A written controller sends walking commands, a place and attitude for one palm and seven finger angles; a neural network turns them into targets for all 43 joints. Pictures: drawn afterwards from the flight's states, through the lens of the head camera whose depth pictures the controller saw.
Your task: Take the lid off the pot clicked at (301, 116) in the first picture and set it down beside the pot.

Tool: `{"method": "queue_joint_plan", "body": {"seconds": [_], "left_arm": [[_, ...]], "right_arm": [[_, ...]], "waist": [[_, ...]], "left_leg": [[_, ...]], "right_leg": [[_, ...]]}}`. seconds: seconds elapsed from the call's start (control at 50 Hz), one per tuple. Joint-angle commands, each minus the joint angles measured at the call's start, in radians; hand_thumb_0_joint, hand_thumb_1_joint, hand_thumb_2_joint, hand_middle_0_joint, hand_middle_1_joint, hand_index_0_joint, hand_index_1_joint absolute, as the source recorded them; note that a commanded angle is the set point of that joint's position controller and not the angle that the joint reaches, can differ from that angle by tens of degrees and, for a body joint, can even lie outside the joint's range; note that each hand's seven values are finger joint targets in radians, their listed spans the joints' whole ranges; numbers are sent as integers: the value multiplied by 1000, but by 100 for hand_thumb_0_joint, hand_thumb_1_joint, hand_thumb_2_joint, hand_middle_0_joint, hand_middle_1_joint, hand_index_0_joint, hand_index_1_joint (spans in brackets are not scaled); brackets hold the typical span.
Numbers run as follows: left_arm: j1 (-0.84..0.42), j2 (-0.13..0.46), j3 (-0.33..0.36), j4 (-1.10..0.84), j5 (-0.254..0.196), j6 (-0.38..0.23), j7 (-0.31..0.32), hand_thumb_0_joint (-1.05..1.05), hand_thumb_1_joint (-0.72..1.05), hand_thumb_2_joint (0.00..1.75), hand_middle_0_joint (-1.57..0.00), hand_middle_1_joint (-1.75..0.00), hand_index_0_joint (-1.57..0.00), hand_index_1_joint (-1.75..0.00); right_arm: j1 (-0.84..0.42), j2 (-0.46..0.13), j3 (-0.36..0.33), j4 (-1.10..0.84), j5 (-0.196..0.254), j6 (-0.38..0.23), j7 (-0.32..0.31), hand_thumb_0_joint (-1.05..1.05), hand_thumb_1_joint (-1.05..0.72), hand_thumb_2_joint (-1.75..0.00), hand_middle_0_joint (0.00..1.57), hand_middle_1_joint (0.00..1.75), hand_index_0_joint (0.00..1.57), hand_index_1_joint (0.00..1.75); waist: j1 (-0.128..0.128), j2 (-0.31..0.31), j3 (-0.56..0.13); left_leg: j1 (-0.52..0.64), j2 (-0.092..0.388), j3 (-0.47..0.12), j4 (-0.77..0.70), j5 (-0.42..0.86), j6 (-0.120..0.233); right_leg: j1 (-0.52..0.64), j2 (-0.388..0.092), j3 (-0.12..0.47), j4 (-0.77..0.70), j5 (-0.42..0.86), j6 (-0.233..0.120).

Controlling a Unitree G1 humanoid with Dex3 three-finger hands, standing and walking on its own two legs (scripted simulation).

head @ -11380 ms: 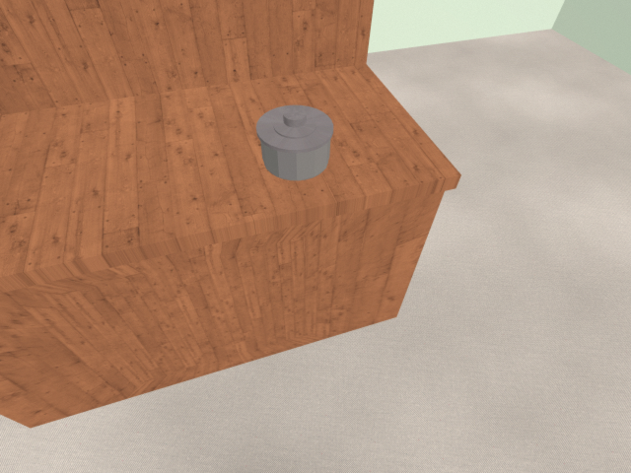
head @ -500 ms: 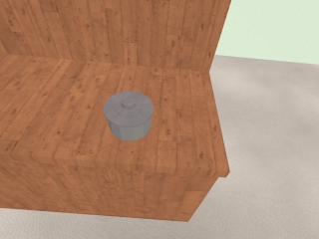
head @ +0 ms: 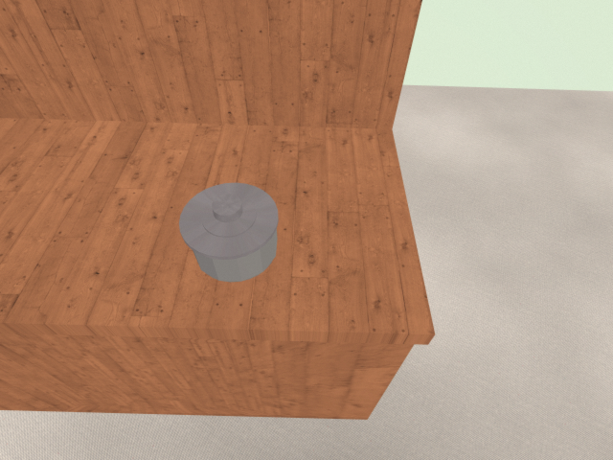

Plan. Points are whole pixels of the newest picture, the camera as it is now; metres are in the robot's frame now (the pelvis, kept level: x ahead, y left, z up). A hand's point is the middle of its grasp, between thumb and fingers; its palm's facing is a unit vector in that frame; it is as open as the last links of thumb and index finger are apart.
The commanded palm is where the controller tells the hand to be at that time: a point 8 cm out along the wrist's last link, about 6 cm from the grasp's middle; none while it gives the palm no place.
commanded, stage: come to a stop and stand still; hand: left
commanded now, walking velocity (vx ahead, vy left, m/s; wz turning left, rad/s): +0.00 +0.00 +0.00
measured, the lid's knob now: (227, 208) +0.46 +0.16 +0.04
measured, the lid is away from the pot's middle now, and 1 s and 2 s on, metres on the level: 0.00 0.00 0.00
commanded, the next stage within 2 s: look again from close up in 1.10 s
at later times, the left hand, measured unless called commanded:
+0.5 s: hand out of the picture +0.01 +0.22 -0.18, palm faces +0.04 -0.98 -0.20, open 7.4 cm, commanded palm none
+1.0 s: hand out of the picture +0.00 +0.22 -0.18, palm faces +0.04 -0.99 -0.16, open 7.4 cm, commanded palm none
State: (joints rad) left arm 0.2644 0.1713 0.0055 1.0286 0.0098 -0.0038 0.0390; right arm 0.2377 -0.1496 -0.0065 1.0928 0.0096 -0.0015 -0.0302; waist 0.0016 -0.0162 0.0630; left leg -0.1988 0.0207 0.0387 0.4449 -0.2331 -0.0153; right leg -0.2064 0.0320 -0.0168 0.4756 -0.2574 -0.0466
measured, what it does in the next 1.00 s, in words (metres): shifts its weight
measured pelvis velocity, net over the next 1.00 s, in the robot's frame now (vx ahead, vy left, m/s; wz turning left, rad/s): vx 0.01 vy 0.06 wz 0.02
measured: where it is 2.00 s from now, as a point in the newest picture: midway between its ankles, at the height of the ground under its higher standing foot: outside the picture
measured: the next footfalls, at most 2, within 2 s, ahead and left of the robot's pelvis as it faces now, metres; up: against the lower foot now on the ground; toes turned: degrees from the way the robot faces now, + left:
none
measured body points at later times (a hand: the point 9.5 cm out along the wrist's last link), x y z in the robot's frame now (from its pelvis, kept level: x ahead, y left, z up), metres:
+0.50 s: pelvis -0.02 +0.04 -0.01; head -0.01 +0.05 +0.44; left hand +0.01 +0.27 -0.16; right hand +0.00 -0.19 -0.16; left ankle +0.00 +0.13 -0.74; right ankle +0.00 -0.09 -0.74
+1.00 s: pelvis +0.01 +0.06 +0.00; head +0.02 +0.08 +0.45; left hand +0.00 +0.28 -0.17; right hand +0.04 -0.17 -0.15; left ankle +0.00 +0.13 -0.74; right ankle +0.00 -0.09 -0.74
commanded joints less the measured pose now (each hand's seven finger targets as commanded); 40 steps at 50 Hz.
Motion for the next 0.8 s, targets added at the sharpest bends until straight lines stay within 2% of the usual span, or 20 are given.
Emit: {"method": "queue_joint_plan", "body": {"seconds": [0.0,0.06,0.08,0.1,0.12,0.14,0.16,0.18,0.2,0.22,0.24,0.28,0.32,0.4,0.46,0.52,0.6,0.72,0.78], "left_arm": [[78,117,22,-34,0,-16,4,0,90,90,-20,-30,-20,-30],[66,111,19,-33,2,-16,2,0,90,90,-20,-30,-20,-30],[135,133,29,-9,11,-30,40,0,90,90,-20,-30,-20,-30],[79,195,32,-21,-1,-24,35,0,90,90,-20,-30,-20,-30],[56,179,26,-48,-4,-27,29,0,90,90,-20,-30,-20,-30],[40,157,25,-60,-2,-27,27,0,90,90,-20,-30,-20,-30],[19,147,22,-62,1,-27,25,0,90,90,-20,-30,-20,-30],[14,141,22,-65,3,-28,24,0,90,90,-20,-30,-20,-30],[-3,145,22,-71,4,-20,20,0,90,90,-20,-30,-20,-30],[-10,137,24,-76,7,-16,18,0,90,90,-20,-30,-20,-30],[-9,135,26,-79,8,-16,17,0,90,90,-20,-30,-20,-30],[11,126,24,-79,7,-17,15,0,90,90,-20,-30,-20,-30],[24,121,25,-81,7,-12,10,0,90,90,-20,-30,-20,-30],[57,107,19,-73,7,-12,5,0,90,90,-20,-30,-20,-30],[74,92,13,-64,9,-16,4,0,90,90,-20,-30,-20,-30],[83,89,10,-56,8,-17,2,0,90,90,-20,-30,-20,-30],[97,89,5,-36,8,-22,2,0,90,90,-20,-30,-20,-30],[116,78,-2,-7,7,-23,7,0,90,90,-20,-30,-20,-30],[124,73,-4,9,7,-23,9,0,90,90,-20,-30,-20,-30]], "right_arm": [[69,-82,-18,-28,-4,-16,-3,0,-90,-90,20,30,20,30],[71,-83,-15,-23,-6,-15,1,0,-90,-90,20,30,20,30],[-29,-139,-35,-103,-8,-17,3,0,-90,-90,20,30,20,30],[-18,-99,-28,-117,-4,2,4,0,-90,-90,20,30,20,30],[34,-72,-25,-109,-14,1,2,0,-90,-90,20,30,20,30],[50,-75,-28,-114,-18,1,4,0,-90,-90,20,30,20,30],[56,-81,-30,-105,-20,2,8,0,-90,-90,20,30,20,30],[69,-86,-32,-103,-21,2,11,0,-90,-90,20,30,20,30],[79,-86,-30,-102,-23,5,13,0,-90,-90,20,30,20,30],[86,-95,-31,-103,-26,4,15,0,-90,-90,20,30,20,30],[91,-99,-31,-101,-28,0,18,0,-90,-90,20,30,20,30],[87,-101,-29,-106,-29,-5,18,0,-90,-90,20,30,20,30],[84,-110,-26,-114,-32,-12,16,0,-90,-90,20,30,20,30],[68,-112,-21,-117,-29,-22,13,0,-90,-90,20,30,20,30],[66,-118,-21,-110,-26,-28,14,0,-90,-90,20,30,20,30],[70,-118,-19,-98,-25,-34,13,0,-90,-90,20,30,20,30],[81,-112,-16,-79,-19,-41,11,0,-90,-90,20,30,20,30],[83,-110,-11,-51,-15,-46,4,0,-90,-90,20,30,20,30],[84,-106,-8,-36,-14,-47,2,0,-90,-90,20,30,20,30]], "waist": [[4,-6,-84],[0,-18,-45],[27,8,-66],[-4,-7,-96],[-22,-8,-134],[-28,-47,-114],[-34,-85,-73],[-36,-106,-33],[-37,-110,16],[-40,-84,60],[-39,-61,77],[-25,-28,84],[-14,40,61],[6,62,22],[10,33,-3],[11,64,-31],[7,43,-63],[4,42,-52],[2,36,-43]], "left_leg": [[55,91,-84,-44,188,35],[45,80,-81,-60,111,32],[-27,70,-21,152,61,0],[-50,29,-15,146,-47,-12],[-35,17,-33,110,-82,3],[-24,23,-38,111,-72,8],[-21,25,-44,112,-61,12],[-29,24,-52,106,-49,17],[-25,33,-53,94,-67,19],[-49,33,-68,83,-82,23],[-76,34,-80,64,-91,27],[-121,41,-108,17,-116,39],[-153,61,-146,-39,-158,49],[-167,78,-178,-93,-182,60],[-165,80,-191,-100,-172,64],[-122,90,-197,-109,-116,68],[-63,90,-179,-90,12,70],[-5,88,-158,-57,185,69],[11,86,-147,-56,218,66]], "right_leg": [[17,-155,118,-93,294,-12],[-12,-155,129,-128,202,-9],[36,-220,192,-88,635,45],[58,-288,230,-92,552,-12],[36,-289,242,-97,358,-40],[-26,-263,219,-119,168,-61],[-80,-234,204,-139,42,-55],[-115,-214,205,-156,-31,-46],[-180,-210,189,-180,-164,-46],[-222,-193,181,-178,-251,-41],[-227,-174,169,-160,-263,-34],[-196,-149,153,-132,-243,-26],[-154,-125,119,-88,-205,-15],[-85,-109,86,-60,-122,-5],[-51,-108,78,-53,-64,1],[-43,-108,63,-41,-15,5],[-19,-116,58,-43,61,8],[-18,-126,63,-52,129,14],[-10,-131,65,-60,141,17]]}}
